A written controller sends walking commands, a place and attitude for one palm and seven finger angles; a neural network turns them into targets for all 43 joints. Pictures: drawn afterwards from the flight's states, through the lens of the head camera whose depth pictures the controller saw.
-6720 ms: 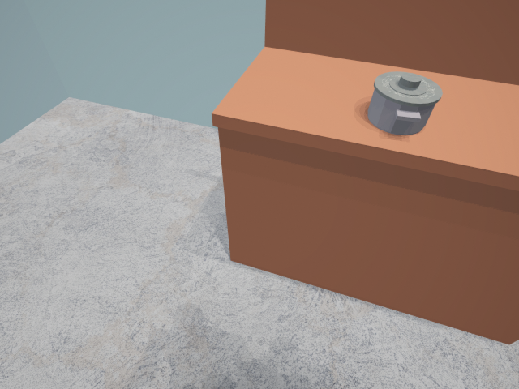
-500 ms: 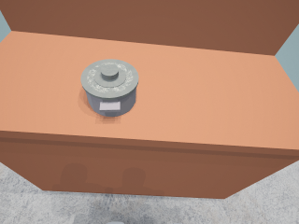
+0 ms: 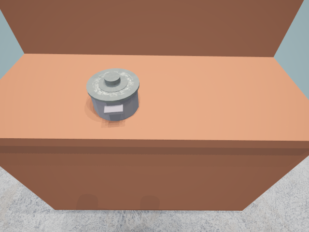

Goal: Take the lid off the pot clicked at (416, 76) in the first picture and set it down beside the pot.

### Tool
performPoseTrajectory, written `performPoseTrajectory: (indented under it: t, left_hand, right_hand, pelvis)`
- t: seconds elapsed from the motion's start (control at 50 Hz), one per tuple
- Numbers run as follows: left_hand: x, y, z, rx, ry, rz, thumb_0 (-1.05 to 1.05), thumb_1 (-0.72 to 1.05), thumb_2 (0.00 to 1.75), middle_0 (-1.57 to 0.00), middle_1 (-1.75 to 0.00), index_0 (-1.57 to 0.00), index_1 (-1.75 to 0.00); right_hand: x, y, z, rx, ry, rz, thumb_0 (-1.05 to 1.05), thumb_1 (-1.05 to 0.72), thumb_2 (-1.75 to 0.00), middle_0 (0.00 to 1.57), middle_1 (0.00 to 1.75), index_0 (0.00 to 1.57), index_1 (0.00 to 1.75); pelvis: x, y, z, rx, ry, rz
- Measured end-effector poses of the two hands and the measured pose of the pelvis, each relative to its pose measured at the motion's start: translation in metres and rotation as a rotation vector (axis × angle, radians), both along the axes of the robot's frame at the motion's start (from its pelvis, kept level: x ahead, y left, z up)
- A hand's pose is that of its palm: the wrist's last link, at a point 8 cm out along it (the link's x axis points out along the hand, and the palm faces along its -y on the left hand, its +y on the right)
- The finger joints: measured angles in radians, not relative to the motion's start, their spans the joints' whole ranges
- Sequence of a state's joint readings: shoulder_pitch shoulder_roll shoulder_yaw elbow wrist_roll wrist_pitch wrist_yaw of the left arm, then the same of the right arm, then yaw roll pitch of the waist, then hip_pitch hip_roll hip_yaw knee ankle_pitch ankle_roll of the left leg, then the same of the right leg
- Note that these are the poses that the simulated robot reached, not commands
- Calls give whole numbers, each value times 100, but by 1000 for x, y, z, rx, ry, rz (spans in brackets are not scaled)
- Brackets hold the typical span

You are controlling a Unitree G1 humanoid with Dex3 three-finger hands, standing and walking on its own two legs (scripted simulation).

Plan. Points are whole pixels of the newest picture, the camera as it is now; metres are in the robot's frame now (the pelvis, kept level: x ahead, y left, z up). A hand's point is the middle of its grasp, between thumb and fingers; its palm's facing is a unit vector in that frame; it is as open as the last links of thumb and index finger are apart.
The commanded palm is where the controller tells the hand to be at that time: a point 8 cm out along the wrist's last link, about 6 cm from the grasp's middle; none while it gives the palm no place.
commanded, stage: look again from close up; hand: left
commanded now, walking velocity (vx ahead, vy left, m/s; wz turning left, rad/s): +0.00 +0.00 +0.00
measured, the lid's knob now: (112, 78) +0.50 +0.16 +0.14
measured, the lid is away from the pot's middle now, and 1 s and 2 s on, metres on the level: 0.00 0.00 0.00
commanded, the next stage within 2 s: lift the closed hand beside the body in 1.16 s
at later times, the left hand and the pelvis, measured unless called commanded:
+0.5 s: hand out of the picture +0.01 +0.15 -0.17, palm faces +0.02 -0.99 -0.16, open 7.4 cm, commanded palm none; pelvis +0.02 -0.01 +0.01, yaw +0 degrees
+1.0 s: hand out of the picture +0.05 +0.15 -0.17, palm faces +0.01 -0.98 -0.18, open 7.4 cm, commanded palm none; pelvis +0.05 -0.01 +0.01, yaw +0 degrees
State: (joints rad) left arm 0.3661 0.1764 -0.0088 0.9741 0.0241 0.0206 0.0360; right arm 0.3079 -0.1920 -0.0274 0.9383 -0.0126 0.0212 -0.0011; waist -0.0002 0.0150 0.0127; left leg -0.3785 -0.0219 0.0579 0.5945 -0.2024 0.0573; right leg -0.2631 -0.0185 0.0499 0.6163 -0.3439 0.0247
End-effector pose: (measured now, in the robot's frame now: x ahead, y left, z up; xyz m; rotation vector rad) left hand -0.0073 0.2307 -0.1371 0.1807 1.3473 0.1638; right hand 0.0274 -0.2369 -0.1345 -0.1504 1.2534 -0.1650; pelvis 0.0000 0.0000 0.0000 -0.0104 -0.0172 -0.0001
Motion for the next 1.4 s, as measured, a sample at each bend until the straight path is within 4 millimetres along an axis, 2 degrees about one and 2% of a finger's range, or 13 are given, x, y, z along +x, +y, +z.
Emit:
performPoseTrajectory:
  t: [0.12,0.22,0.32,0.62,0.82,1.0,1.28,1.32,1.36,1.4]
  left_hand:
    - [-5,-10,-3,-34,37,8,1,90,90,-20,-30,-20,-30]
    - [-6,-17,-4,-51,56,13,1,90,90,-20,-30,-20,-30]
    - [-2,-23,-4,-58,67,18,1,90,90,-20,-30,-20,-30]
    - [21,-31,-4,-60,68,18,1,90,90,-20,-30,-20,-30]
    - [42,-30,-3,-55,49,12,1,90,90,-20,-30,-20,-30]
    - [53,-28,-1,-48,45,7,0,90,90,-20,-30,-20,-30]
    - [54,-30,-1,-47,67,6,0,90,90,-20,-30,-20,-30]
    - [79,-22,13,-12,-80,62,1,91,90,-21,-30,-21,-30]
    - [116,-9,47,64,-310,57,2,93,90,-23,-33,-23,-33]
    - [147,-5,81,125,-500,15,3,93,90,-26,-36,-26,-36]
  right_hand:
    - [-31,3,3,-3,103,-23,0,-91,-90,20,30,19,30]
    - [-35,12,4,17,135,-32,0,-91,-90,20,30,19,30]
    - [-27,17,3,28,136,-33,1,-92,-90,20,30,20,30]
    - [12,0,7,0,95,-27,1,-93,-90,20,30,20,30]
    - [33,-4,9,-9,77,-20,0,-93,-90,20,30,20,30]
    - [39,-5,9,-7,90,-18,0,-93,-90,20,30,20,30]
    - [38,-4,9,-5,127,-21,0,-93,-90,20,30,20,30]
    - [48,-6,13,-15,50,0,1,-93,-90,20,30,20,30]
    - [69,-7,20,-28,-84,40,1,-93,-90,20,30,20,30]
    - [99,-7,28,-23,-223,91,1,-92,-90,20,30,20,30]
  pelvis:
    - [3,-1,4,-3,7,4]
    - [6,-3,6,-4,10,5]
    - [10,-5,7,-3,11,6]
    - [29,-11,10,3,9,1]
    - [42,-14,11,5,3,-1]
    - [49,-15,12,9,4,-1]
    - [58,-15,13,3,10,-1]
    - [57,-14,12,-1,7,7]
    - [56,-13,13,7,-1,22]
    - [55,-12,14,11,-2,41]
